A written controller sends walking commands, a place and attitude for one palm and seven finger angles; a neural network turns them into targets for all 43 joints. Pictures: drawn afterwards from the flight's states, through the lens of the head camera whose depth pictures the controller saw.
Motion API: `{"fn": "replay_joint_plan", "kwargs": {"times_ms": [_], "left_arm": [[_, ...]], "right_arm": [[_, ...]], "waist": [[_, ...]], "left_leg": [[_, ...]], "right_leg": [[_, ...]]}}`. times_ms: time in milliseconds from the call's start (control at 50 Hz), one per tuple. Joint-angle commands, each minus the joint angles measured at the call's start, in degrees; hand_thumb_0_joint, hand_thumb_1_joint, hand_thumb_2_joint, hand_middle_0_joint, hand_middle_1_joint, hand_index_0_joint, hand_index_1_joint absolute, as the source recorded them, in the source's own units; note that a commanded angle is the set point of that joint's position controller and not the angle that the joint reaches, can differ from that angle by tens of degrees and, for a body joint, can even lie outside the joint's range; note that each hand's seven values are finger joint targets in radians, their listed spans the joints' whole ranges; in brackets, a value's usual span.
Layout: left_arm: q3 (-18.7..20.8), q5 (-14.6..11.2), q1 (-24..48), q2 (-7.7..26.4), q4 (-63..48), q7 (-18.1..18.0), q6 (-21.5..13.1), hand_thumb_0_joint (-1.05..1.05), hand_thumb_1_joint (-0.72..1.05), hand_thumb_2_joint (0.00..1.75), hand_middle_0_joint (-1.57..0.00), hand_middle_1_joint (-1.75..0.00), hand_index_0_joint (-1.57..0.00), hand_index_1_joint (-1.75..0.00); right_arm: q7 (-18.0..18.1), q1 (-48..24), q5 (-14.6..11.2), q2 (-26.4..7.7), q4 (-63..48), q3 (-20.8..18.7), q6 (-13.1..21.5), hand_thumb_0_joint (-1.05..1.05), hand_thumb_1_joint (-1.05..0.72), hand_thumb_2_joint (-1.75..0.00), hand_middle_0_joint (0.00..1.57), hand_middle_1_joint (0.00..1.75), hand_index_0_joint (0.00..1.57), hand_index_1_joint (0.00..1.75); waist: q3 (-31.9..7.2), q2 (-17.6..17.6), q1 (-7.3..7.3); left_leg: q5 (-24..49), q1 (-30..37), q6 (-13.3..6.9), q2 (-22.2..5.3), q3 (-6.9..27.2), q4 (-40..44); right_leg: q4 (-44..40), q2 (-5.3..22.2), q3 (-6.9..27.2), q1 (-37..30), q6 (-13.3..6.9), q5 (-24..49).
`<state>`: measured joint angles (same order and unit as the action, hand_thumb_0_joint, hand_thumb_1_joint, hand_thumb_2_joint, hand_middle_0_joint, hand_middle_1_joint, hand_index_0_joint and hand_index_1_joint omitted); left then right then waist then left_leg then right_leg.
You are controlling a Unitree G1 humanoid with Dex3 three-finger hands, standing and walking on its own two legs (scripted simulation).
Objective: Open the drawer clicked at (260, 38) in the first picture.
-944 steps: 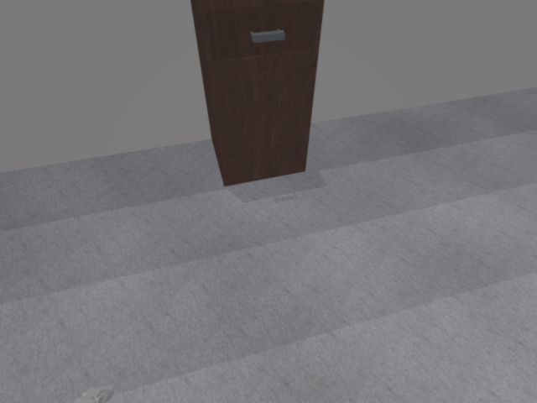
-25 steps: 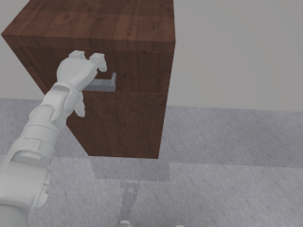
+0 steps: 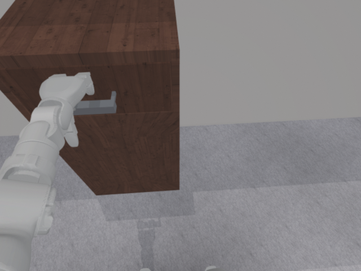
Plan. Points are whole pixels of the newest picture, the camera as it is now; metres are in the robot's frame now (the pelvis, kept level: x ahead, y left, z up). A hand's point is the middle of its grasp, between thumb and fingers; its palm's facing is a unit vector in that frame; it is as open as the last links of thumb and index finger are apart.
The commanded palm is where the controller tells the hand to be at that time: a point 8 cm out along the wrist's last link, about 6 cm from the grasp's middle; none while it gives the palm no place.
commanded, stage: move the hooked fingers above the handle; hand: left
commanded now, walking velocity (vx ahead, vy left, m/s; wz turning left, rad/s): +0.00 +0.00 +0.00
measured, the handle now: (93, 101) +0.55 +0.21 +0.03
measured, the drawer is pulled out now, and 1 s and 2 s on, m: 0.00 0.00 0.00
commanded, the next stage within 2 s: lower the fingers behind the handle in 1.18 s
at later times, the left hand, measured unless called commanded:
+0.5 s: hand (79, 96) +0.50 +0.21 +0.10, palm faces -0.04 -0.03 -1.00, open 13.4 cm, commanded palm +0.47 +0.23 +0.14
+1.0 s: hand (85, 93) +0.51 +0.20 +0.10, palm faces +0.08 -0.03 -1.00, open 13.2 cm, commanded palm +0.48 +0.22 +0.15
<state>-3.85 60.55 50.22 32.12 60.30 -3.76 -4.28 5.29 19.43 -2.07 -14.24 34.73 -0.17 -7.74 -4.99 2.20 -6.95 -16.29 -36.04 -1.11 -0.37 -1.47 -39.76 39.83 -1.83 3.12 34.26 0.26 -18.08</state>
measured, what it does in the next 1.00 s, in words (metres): stands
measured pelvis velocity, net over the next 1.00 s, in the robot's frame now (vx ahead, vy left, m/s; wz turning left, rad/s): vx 0.03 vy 0.00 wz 0.02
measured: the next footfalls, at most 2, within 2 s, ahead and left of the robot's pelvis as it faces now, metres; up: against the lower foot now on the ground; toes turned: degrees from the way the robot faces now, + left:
none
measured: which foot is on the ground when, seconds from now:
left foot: down 0.00-1.00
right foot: down 0.00-1.00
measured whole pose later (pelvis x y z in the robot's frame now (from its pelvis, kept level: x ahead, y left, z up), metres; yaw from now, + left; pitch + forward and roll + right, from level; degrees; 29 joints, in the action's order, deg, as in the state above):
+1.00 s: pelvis +0.03 +0.00 +0.00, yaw +1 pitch +14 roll -1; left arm -6.5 60.6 48.6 24.3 53.6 -14.7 -0.5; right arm 1.2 18.5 -0.7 -15.5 40.8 -3.4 -8.9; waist -7.9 3.1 -4.6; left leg -19.0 -36.1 -1.2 0.3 -0.1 -41.0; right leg 39.7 -1.2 1.7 33.1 0.2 -20.7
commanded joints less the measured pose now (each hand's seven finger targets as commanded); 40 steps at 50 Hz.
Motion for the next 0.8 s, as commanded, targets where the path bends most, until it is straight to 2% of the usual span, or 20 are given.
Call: {"fn": "replay_joint_plan", "kwargs": {"times_ms": [0, 40, 60, 80, 100, 140, 180, 200, 220, 240, 300, 340, 380, 440, 520, 560, 640, 700, 720, 780], "left_arm": [[1.64, -1.60, 33.17, 11.17, -24.20, -5.35, -8.20, 0.00, -0.50, 0.30, -0.30, -1.20, -0.30, -1.20], [3.39, -1.54, 34.98, 12.42, -28.07, -8.42, -9.53, 0.00, -0.50, 0.30, -0.30, -1.20, -0.30, -1.20], [2.02, -1.75, 36.97, 10.31, -29.94, -9.93, -9.60, 0.00, -0.50, 0.30, -0.30, -1.20, -0.30, -1.20], [3.20, -1.91, 37.10, 11.10, -30.03, -11.57, -9.13, 0.00, -0.50, 0.30, -0.30, -1.20, -0.30, -1.20], [2.99, -1.91, 36.62, 10.73, -27.61, -12.92, -7.88, 0.00, -0.50, 0.30, -0.30, -1.20, -0.30, -1.20], [3.47, -1.96, 34.95, 10.06, -22.56, -15.38, -4.01, 0.00, -0.50, 0.30, -0.30, -1.20, -0.30, -1.20], [5.32, -1.19, 32.96, 12.02, -17.29, -16.74, 1.20, 0.00, -0.50, 0.30, -0.30, -1.20, -0.30, -1.20], [6.16, -0.76, 32.81, 13.15, -15.04, -16.65, 3.79, 0.00, -0.50, 0.30, -0.30, -1.20, -0.30, -1.20], [4.41, 0.02, 31.82, 11.65, -12.92, -16.07, 6.51, 0.00, -0.50, 0.30, -0.30, -1.20, -0.30, -1.20], [3.83, 0.16, 30.71, 10.83, -11.48, -15.21, 8.62, 0.00, -0.50, 0.30, -0.30, -1.20, -0.30, -1.20], [7.38, 0.97, 29.39, 16.69, -9.59, -13.01, 11.31, 0.00, -0.50, 0.30, -0.30, -1.20, -0.30, -1.20], [4.76, 1.39, 27.25, 14.11, -9.00, -11.00, 12.01, 0.00, -0.50, 0.30, -0.30, -1.20, -0.30, -1.20], [4.49, 0.18, 24.10, 13.54, -7.26, -8.69, 11.51, 0.00, -0.50, 0.30, -0.30, -1.20, -0.30, -1.20], [6.48, -1.66, 19.52, 15.82, -7.68, -5.34, 8.29, 0.00, -0.50, 0.30, -0.30, -1.20, -0.30, -1.20], [3.88, -0.49, 17.82, 13.14, -10.51, -3.28, 2.16, 0.00, -0.50, 0.30, -0.30, -1.20, -0.30, -1.20], [2.14, -0.39, 20.68, 11.23, -15.33, -3.49, -1.04, 0.00, -0.50, 0.30, -0.30, -1.20, -0.30, -1.20], [0.58, -2.08, 26.51, 8.01, -24.48, -5.37, -6.34, 0.00, -0.50, 0.30, -0.30, -1.20, -0.30, -1.20], [-0.32, -2.92, 32.07, 6.49, -27.85, -8.10, -7.01, 0.00, -0.50, 0.30, -0.30, -1.20, -0.30, -1.20], [-0.11, -2.85, 32.35, 6.28, -28.10, -9.30, -6.64, 0.00, -0.50, 0.30, -0.30, -1.20, -0.30, -1.20], [0.74, -2.06, 33.04, 6.46, -24.59, -12.63, -3.10, 0.00, -0.50, 0.30, -0.30, -1.20, -0.30, -1.20]], "right_arm": [[0.46, 4.69, 1.09, -8.48, -3.46, -5.51, 3.47, 0.00, -0.90, -0.90, 0.20, 0.30, 0.20, 0.30], [-0.02, 6.07, 1.44, -9.00, -1.90, -6.55, 4.11, 0.00, -0.90, -0.90, 0.20, 0.30, 0.20, 0.30], [-0.34, 6.59, 1.77, -9.05, -1.06, -6.74, 4.44, 0.00, -0.90, -0.90, 0.20, 0.30, 0.20, 0.30], [-0.76, 7.05, 1.86, -9.24, -0.10, -7.01, 4.58, 0.00, -0.90, -0.90, 0.20, 0.30, 0.20, 0.30], [-1.09, 7.42, 1.98, -9.58, 1.05, -6.92, 4.55, 0.00, -0.90, -0.90, 0.20, 0.30, 0.20, 0.30], [-2.11, 7.60, 1.89, -9.68, 2.72, -6.67, 4.15, 0.00, -0.90, -0.90, 0.20, 0.30, 0.20, 0.30], [-3.04, 7.03, 1.83, -9.94, 3.32, -6.18, 3.31, 0.00, -0.90, -0.90, 0.20, 0.30, 0.20, 0.30], [-3.30, 6.54, 1.86, -10.35, 3.46, -5.97, 2.77, 0.00, -0.90, -0.90, 0.20, 0.30, 0.20, 0.30], [-3.71, 6.24, 1.70, -9.95, 3.45, -5.80, 2.27, 0.00, -0.90, -0.90, 0.20, 0.30, 0.20, 0.30], [-3.94, 6.04, 1.44, -9.79, 3.05, -5.69, 1.74, 0.00, -0.90, -0.90, 0.20, 0.30, 0.20, 0.30], [-3.20, 4.42, 1.38, -10.41, 2.32, -5.03, 0.18, 0.00, -0.90, -0.90, 0.20, 0.30, 0.20, 0.30], [-2.65, 2.98, 0.86, -9.70, 0.88, -4.68, -0.68, 0.00, -0.90, -0.90, 0.20, 0.30, 0.20, 0.30], [-1.92, 1.95, 0.38, -9.68, -0.22, -4.33, -1.01, 0.00, -0.90, -0.90, 0.20, 0.30, 0.20, 0.30], [-0.61, 0.71, 0.12, -9.46, -2.34, -3.80, -0.93, 0.00, -0.90, -0.90, 0.20, 0.30, 0.20, 0.30], [0.18, 0.47, 0.06, -9.18, -3.70, -3.75, 0.13, 0.00, -0.90, -0.90, 0.20, 0.30, 0.20, 0.30], [0.15, 0.88, 0.22, -9.06, -3.93, -4.28, 0.84, 0.00, -0.90, -0.90, 0.20, 0.30, 0.20, 0.30], [-0.38, 3.16, 0.98, -8.41, -2.54, -5.94, 2.24, 0.00, -0.90, -0.90, 0.20, 0.30, 0.20, 0.30], [-1.08, 4.44, 1.40, -8.55, -0.54, -6.45, 2.89, 0.00, -0.90, -0.90, 0.20, 0.30, 0.20, 0.30], [-1.46, 4.70, 1.38, -8.57, 0.04, -6.76, 3.05, 0.00, -0.90, -0.90, 0.20, 0.30, 0.20, 0.30], [-2.54, 4.89, 1.56, -8.93, 1.69, -6.67, 2.79, 0.00, -0.90, -0.90, 0.20, 0.30, 0.20, 0.30]], "waist": [[-23.21, 1.33, -0.78], [-28.34, 5.49, -0.85], [-30.21, 7.30, -1.45], [-30.97, 8.23, -1.26], [-29.91, 6.05, -2.04], [-26.53, 6.50, -1.62], [-25.72, 7.94, -0.11], [-26.24, 6.80, 0.32], [-26.23, 8.34, 0.77], [-24.39, 5.68, 1.06], [-23.83, 0.44, 2.03], [-22.26, -1.79, 2.01], [-18.76, -5.49, 2.01], [-18.28, -8.31, 3.14], [-14.32, -7.22, 2.05], [-15.02, -5.10, 1.25], [-21.27, 1.45, -0.34], [-23.63, 3.39, -1.45], [-24.87, 5.10, -1.11], [-24.86, 6.67, -0.93]], "left_leg": [[2.84, 15.13, -2.32, 1.29, 0.58, 1.42], [6.09, 19.81, -1.90, 1.40, 1.98, 0.01], [8.35, 22.48, -1.65, 1.23, 2.50, -0.62], [9.79, 23.39, -1.39, 1.15, 2.96, -1.10], [11.12, 22.76, -1.43, 1.04, 3.40, -1.33], [11.56, 21.21, -1.04, 0.89, 3.42, -0.65], [13.79, 19.38, -0.53, 1.01, 2.83, 0.07], [15.95, 18.76, -0.38, 0.94, 2.46, 0.26], [17.62, 18.74, -0.24, 0.99, 1.66, 0.30], [17.56, 17.21, -0.27, 0.92, 1.47, 0.84], [17.30, 13.79, -1.05, 1.22, 0.24, 2.14], [15.74, 12.72, -1.37, 1.48, -0.46, 3.11], [11.82, 11.58, -1.63, 1.39, -0.70, 4.59], [9.57, 11.19, -2.13, 1.47, -1.33, 5.45], [6.20, 11.16, -2.24, 1.24, -1.11, 5.43], [5.58, 12.93, -2.20, 1.18, -0.66, 4.77], [9.73, 20.07, -2.08, 1.42, 0.45, 2.14], [12.88, 22.71, -1.64, 1.37, 1.81, 0.87], [13.93, 24.10, -1.39, 1.31, 2.11, 0.58], [15.90, 23.72, -0.72, 1.27, 2.42, 0.42]], "right_leg": [[-6.22, -0.41, -1.41, -2.35, -1.71, 3.26], [-4.63, -1.10, -1.94, 0.20, -2.22, 4.70], [-3.88, -1.33, -2.58, 2.10, -2.30, 5.55], [-3.44, -1.56, -3.08, 2.89, -2.48, 6.08], [-3.34, -1.84, -3.69, 3.37, -2.50, 6.71], [-3.21, -2.07, -4.56, 4.30, -2.64, 6.87], [-2.96, -2.16, -5.15, 2.69, -2.98, 8.08], [-3.01, -2.18, -5.39, 0.96, -3.07, 9.62], [-2.87, -2.21, -5.38, 0.33, -2.97, 11.13], [-3.31, -2.29, -5.57, -0.97, -2.90, 11.71], [-4.63, -1.84, -4.50, -7.38, -2.63, 15.12], [-5.40, -1.37, -4.21, -9.50, -2.25, 15.78], [-6.90, -0.94, -4.00, -10.33, -1.87, 13.08], [-7.92, -0.16, -2.89, -13.44, -1.37, 12.97], [-8.86, 0.06, -2.34, -9.73, -1.33, 9.11], [-8.63, -0.10, -2.15, -7.07, -1.47, 7.43], [-7.20, -0.75, -2.19, -3.83, -1.97, 9.00], [-6.03, -1.19, -3.07, -0.95, -2.25, 9.47], [-5.66, -1.39, -3.31, 0.01, -2.32, 9.66], [-4.54, -1.77, -4.40, 1.36, -2.70, 10.15]]}}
